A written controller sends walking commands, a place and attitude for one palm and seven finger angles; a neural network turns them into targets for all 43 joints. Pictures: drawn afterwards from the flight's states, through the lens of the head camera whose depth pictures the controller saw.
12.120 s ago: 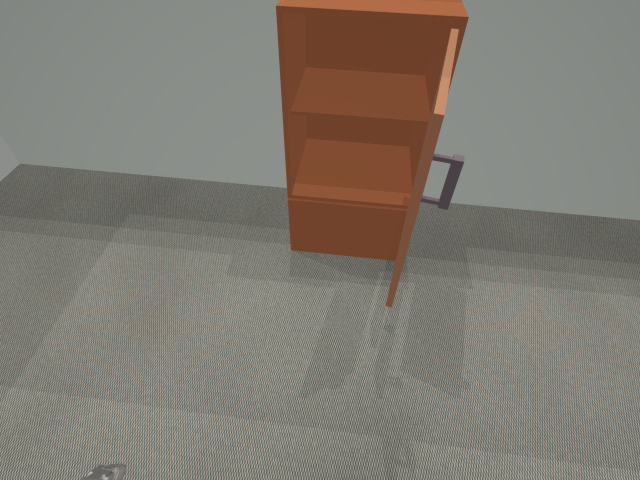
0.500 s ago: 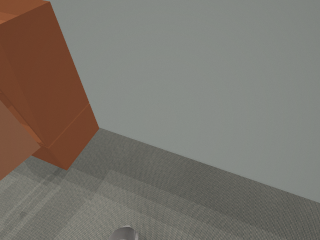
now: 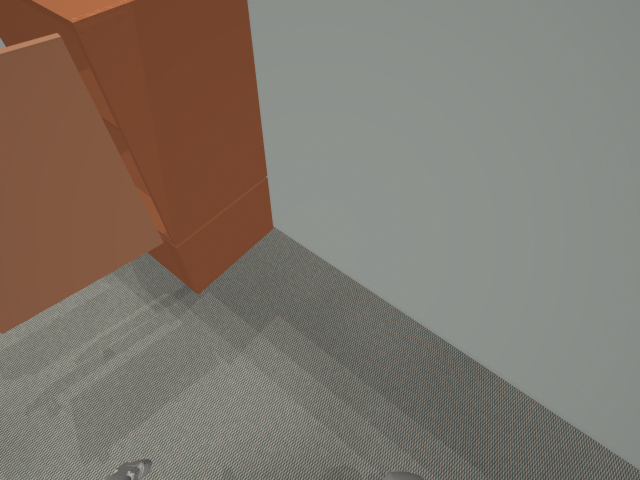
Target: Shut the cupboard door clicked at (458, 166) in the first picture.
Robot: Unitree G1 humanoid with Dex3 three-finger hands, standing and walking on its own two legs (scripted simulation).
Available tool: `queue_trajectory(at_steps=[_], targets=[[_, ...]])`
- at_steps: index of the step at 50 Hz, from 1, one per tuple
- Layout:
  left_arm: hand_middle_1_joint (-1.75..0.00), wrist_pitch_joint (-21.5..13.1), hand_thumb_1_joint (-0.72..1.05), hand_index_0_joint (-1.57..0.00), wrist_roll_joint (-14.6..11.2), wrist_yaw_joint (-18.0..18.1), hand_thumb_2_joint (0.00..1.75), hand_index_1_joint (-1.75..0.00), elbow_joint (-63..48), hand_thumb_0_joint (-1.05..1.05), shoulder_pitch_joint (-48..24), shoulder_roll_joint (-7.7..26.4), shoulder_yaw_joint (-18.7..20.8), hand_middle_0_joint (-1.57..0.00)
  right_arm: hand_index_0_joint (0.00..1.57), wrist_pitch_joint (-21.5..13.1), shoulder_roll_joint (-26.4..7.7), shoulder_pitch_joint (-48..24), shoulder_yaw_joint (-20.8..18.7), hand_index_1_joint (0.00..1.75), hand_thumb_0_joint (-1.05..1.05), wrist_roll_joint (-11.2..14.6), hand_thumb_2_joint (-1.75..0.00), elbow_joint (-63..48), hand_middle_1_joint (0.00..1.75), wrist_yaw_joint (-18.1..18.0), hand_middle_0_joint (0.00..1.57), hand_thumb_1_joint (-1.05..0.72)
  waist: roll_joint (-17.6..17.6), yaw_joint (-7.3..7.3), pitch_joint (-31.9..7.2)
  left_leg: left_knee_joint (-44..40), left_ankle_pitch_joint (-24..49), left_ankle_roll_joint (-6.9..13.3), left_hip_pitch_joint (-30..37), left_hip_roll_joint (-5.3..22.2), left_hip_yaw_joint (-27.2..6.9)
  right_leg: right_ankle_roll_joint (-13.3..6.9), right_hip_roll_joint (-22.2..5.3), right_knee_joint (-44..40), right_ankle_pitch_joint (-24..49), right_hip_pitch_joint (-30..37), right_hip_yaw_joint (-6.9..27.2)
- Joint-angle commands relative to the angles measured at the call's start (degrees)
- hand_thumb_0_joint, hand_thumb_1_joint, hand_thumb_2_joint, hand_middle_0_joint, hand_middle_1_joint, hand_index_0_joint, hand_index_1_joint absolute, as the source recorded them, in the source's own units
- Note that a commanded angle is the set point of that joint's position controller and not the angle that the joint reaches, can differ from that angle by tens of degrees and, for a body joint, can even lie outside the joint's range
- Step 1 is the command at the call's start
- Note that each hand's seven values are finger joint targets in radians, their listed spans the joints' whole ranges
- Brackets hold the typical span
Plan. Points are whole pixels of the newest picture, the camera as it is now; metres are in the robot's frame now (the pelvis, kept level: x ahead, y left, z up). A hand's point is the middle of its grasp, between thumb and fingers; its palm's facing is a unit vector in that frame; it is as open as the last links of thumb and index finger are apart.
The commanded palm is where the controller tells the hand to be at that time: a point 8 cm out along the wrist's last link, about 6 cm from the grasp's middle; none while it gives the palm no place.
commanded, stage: turn to face it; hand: left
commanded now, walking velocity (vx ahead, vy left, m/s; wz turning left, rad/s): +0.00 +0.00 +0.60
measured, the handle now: out of the picture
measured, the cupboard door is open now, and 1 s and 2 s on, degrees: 80 80 80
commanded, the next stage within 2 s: take the last steps up to it in 1.10 s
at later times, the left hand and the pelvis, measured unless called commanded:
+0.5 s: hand out of the picture -0.02 +0.16 -0.15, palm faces +0.34 -0.90 -0.27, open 7.4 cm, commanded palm none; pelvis -0.01 -0.05 +0.00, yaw +20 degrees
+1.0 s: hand out of the picture -0.06 +0.20 -0.15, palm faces +0.55 -0.79 -0.28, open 7.4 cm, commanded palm none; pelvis -0.03 -0.03 +0.00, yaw +33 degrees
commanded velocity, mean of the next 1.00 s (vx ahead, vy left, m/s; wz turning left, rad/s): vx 0.00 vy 0.00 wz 0.49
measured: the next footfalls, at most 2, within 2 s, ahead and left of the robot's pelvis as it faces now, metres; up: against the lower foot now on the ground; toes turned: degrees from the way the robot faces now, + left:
right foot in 0.14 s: +0.04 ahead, -0.15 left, +0.00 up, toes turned +4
left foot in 0.60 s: -0.04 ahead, +0.09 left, +0.00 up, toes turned +30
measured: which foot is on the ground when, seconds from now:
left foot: down 0.00-0.14, up 0.16-0.58, down 0.60-1.00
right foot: up 0.00-0.12, down 0.14-0.60, up 0.62-1.00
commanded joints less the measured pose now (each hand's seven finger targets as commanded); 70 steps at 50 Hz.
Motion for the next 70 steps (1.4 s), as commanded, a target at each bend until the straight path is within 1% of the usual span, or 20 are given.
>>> queue_trajectory(at_steps=[1, 5, 6, 7, 8, 12, 23, 28, 29, 30, 31, 32, 37, 45, 51, 52, 54, 56, 60, 70], targets=[[-0.3, -1.57, 0.9, -0.2, -0.54, 0.38, 0.9, -0.3, -5.99, 0.0, -0.6, 3.32, 0.06, -0.2, 0.2, -0.71, -12.52, 2.57, -4.18, 0.3, 0.0, -0.4, -0.9, -3.08, 0.3, -0.7, 0.2, -0.9, 7.92, -1.23, -8.67, -6.41, 13.01, 7.3, 10.44, 14.78, -20.22, -0.63, 1.66, -7.05, -1.99, -0.1, 0.48], [-0.3, -2.34, 0.9, -0.2, -0.86, 0.79, 0.9, -0.3, -4.93, 0.0, 6.26, 4.61, 0.3, -0.2, 0.2, -0.18, -11.57, -1.36, -4.45, 0.3, 0.0, 0.13, -0.9, -4.62, 0.3, -0.4, 0.2, -0.9, 6.35, 2.54, -10.08, -1.24, 10.16, 3.28, 0.68, 10.1, -19.84, -1.77, 2.84, -28.04, 8.85, 16.82, -0.71], [-0.3, -2.81, 0.9, -0.2, -0.26, 1.07, 0.9, -0.3, -4.9, 0.0, 8.57, 7.9, 0.92, -0.2, 0.2, -0.12, -8.88, -1.25, -4.17, 0.3, 0.0, 0.62, -0.9, -5.17, 0.3, -0.05, 0.2, -0.9, -2.17, 3.79, -10.7, 5.94, -0.23, -0.51, -7.66, 5.35, -15.4, -4.21, -4.79, -37.34, 7.64, 24.79, 6.27], [-0.3, -3.06, 0.9, -0.2, 0.66, 1.24, 0.9, -0.3, -5.56, 0.0, 7.93, 12.9, 1.79, -0.2, 0.2, -0.28, -5.66, -1.56, -3.65, 0.3, 0.0, 0.84, -0.9, -6.69, 0.3, 0.17, 0.2, -0.9, -17.56, 4.06, -7.62, 19.28, -19.16, -5.64, -17.94, -3.36, -2.73, -11.27, -21.01, -41.5, 9.72, 25.71, 22.12], [-0.3, -2.88, 0.9, -0.2, 0.16, 1.34, 0.9, -0.3, -6.62, 0.0, 5.13, 12.81, 1.37, -0.2, 0.2, 0.02, -8.56, -2.0, -4.27, 0.3, 0.0, -0.16, -0.9, -6.53, 0.3, 0.08, 0.2, -0.9, -13.92, 3.24, -5.93, 30.92, -23.29, -5.42, -16.52, -0.68, -4.2, -14.84, -24.95, -40.98, 13.32, 17.64, 21.2], [-0.3, -3.5, 0.9, -0.2, 0.09, 1.1, 0.9, -0.3, -7.57, 0.0, -1.8, 6.49, -0.17, -0.2, 0.2, 1.52, -6.94, 1.05, -3.92, 0.3, 0.0, -0.28, -0.9, -2.81, 0.3, 1.14, 0.2, -0.9, -9.16, -1.21, -0.03, 45.26, -12.26, -6.98, -15.0, 2.87, -1.51, -11.49, -14.21, -35.91, 24.94, 11.89, 3.86], [-0.3, -2.9, 0.9, -0.2, 0.59, 0.72, 0.9, -0.3, -3.09, 0.0, 8.92, 10.1, 0.69, -0.2, 0.2, 1.16, -5.96, -7.43, -1.71, 0.3, 0.0, 0.3, -0.9, -4.41, 0.3, 1.15, 0.2, -0.9, -12.37, 4.39, -4.35, 22.82, -16.74, -7.67, -8.71, 3.83, 5.57, -12.36, -16.38, -30.76, 41.69, 23.95, -3.43], [-0.3, -2.25, 0.9, -0.2, 0.14, 0.43, 0.9, -0.3, -2.11, 0.0, 7.38, 11.28, 1.5, -0.2, 0.2, -0.09, -7.32, -3.02, -1.51, 0.3, 0.0, 0.32, -0.9, -3.93, 0.3, 0.7, 0.2, -0.9, -11.98, 2.03, -7.73, 1.69, -7.57, -5.43, 5.21, 2.89, 8.48, -8.45, -16.34, -21.83, 40.33, 21.28, -8.45], [-0.3, -2.1, 0.9, -0.2, -0.29, 0.21, 0.9, -0.3, -2.27, 0.0, 6.71, 10.36, 1.38, -0.2, 0.2, -0.59, -9.88, 0.19, -2.23, 0.3, 0.0, 0.13, -0.9, -3.3, 0.3, 0.75, 0.2, -0.9, -6.06, -0.21, -9.77, -5.58, 1.64, -4.07, 15.18, 5.28, 5.52, -5.77, -15.03, -13.18, 35.38, 14.48, -9.99], [-0.3, -1.97, 0.9, -0.2, -0.74, -0.3, 0.9, -0.3, -4.56, 0.0, 6.3, 6.83, 0.96, -0.2, 0.2, -1.11, -16.99, 3.71, -4.04, 0.3, 0.0, -0.31, -0.9, -3.0, 0.3, 0.4, 0.2, -0.9, 11.98, -2.52, -11.94, -5.9, 21.88, 2.75, 27.24, 20.37, -13.55, -1.19, -7.25, -0.41, 5.17, -3.21, -11.8], [-0.3, -1.65, 0.9, -0.2, -0.23, -0.15, 0.9, -0.3, -6.74, 0.0, 2.84, 5.22, -0.45, -0.2, 0.2, -0.53, -20.05, 7.47, -4.46, 0.3, 0.0, 0.44, -0.9, -1.72, 0.3, 0.21, 0.2, -0.9, 16.59, -3.96, -11.77, -4.64, 40.2, 9.04, 26.92, 27.9, -18.4, -0.2, -4.53, 6.69, -14.95, -9.52, -7.09], [-0.3, -0.79, 0.9, -0.2, -0.06, 0.71, 0.9, -0.3, -6.22, 0.0, -0.8, 5.87, -0.28, -0.2, 0.2, -0.73, -18.02, 8.34, -4.09, 0.3, 0.0, 0.41, -0.9, -0.65, 0.3, -0.6, 0.2, -0.9, 15.87, -4.81, -11.02, -4.44, 39.9, 8.78, 22.6, 25.49, -17.03, -0.39, -4.38, 9.82, -12.97, -8.73, -1.9], [-0.3, -0.67, 0.9, -0.2, -0.22, -0.27, 0.9, -0.3, -2.1, 0.0, 3.35, 5.69, 0.17, -0.2, 0.2, -1.14, -12.63, -2.33, -2.29, 0.3, 0.0, 0.16, -0.9, -3.7, 0.3, -1.07, 0.2, -0.9, 7.8, 0.83, -4.51, -7.18, 24.17, 4.96, 12.54, 15.38, -7.21, 0.23, -3.0, 11.54, 1.55, -5.25, -1.19], [-0.3, -0.82, 0.9, -0.2, -0.33, 0.15, 0.9, -0.3, -3.65, 0.0, -0.14, 4.03, -0.57, -0.2, 0.2, -0.92, -11.78, 1.43, -2.59, 0.3, 0.0, -0.23, -0.9, -2.48, 0.3, -1.08, 0.2, -0.9, 7.75, -0.8, -4.29, -7.6, 19.2, 7.3, 13.2, 16.17, -12.87, 0.23, -0.68, -1.12, -0.85, -2.55, -0.93], [-0.3, -2.19, 0.9, -0.2, -0.76, 0.47, 0.9, -0.3, -2.17, 0.0, 5.13, 2.9, -0.98, -0.2, 0.2, -0.66, -10.72, -0.07, -2.58, 0.3, 0.0, -0.05, -0.9, -1.87, 0.3, -1.17, 0.2, -0.9, 7.73, 1.91, -6.35, -2.32, 20.18, 4.93, 7.46, 13.32, -14.25, -1.46, 2.63, -22.95, 8.27, 12.49, -2.76], [-0.3, -2.71, 0.9, -0.2, -0.66, 0.65, 0.9, -0.3, -1.62, 0.0, 7.07, 3.76, -0.85, -0.2, 0.2, -0.77, -9.64, 0.03, -2.43, 0.3, 0.0, 0.3, -0.9, -1.77, 0.3, -1.07, 0.2, -0.9, 5.17, 2.84, -7.32, 0.55, 15.63, 2.72, 4.9, 11.2, -13.31, -1.83, 1.33, -31.12, 13.94, 17.94, -1.95], [-0.3, -3.8, 0.9, -0.2, 0.63, 1.22, 0.9, -0.3, -1.32, 0.0, 8.55, 11.48, 0.48, -0.2, 0.2, -0.99, -3.74, 1.36, -1.45, 0.3, 0.0, 0.97, -0.9, -3.11, 0.3, -0.54, 0.2, -0.9, -15.54, 3.17, -6.54, 18.99, -20.67, -4.67, -10.7, -1.17, -0.85, -10.75, -20.45, -36.66, 31.83, 26.34, 17.48], [-0.3, -3.56, 0.9, -0.2, -0.04, 1.3, 0.9, -0.3, -1.95, 0.0, 5.82, 9.33, 0.44, -0.2, 0.2, 0.99, -6.46, 0.14, -2.58, 0.3, 0.0, 0.17, -0.9, -1.43, 0.3, -0.89, 0.2, -0.9, -11.94, 2.64, -3.52, 35.46, -23.0, -4.55, -8.14, 1.17, -4.56, -15.68, -20.05, -38.42, 26.85, 14.02, 16.49], [-0.3, -3.78, 0.9, -0.2, 0.02, 1.24, 0.9, -0.3, -2.47, 0.0, 1.62, 4.95, -0.46, -0.2, 0.2, 1.41, -5.17, 3.72, -2.48, 0.3, 0.0, -0.06, -0.9, 2.26, 0.3, -0.15, 0.2, -0.9, -8.98, 0.38, -1.27, 41.9, -12.53, -6.11, -9.09, 3.41, -2.18, -12.02, -13.17, -37.74, 22.64, 12.45, 4.2], [-0.3, -5.57, 0.9, -0.2, 0.72, 0.36, 0.9, -0.3, 4.87, 0.0, 14.72, 5.36, -0.03, -0.2, 0.2, -0.25, -3.77, -2.66, -1.4, 0.3, 0.0, -0.53, -0.9, 1.81, 0.3, 1.12, 0.2, -0.9, -8.53, 5.57, 0.55, 25.38, -11.83, -6.44, -12.52, 7.17, 2.57, -12.37, -16.32, -45.34, -0.91, 20.9, 8.05]])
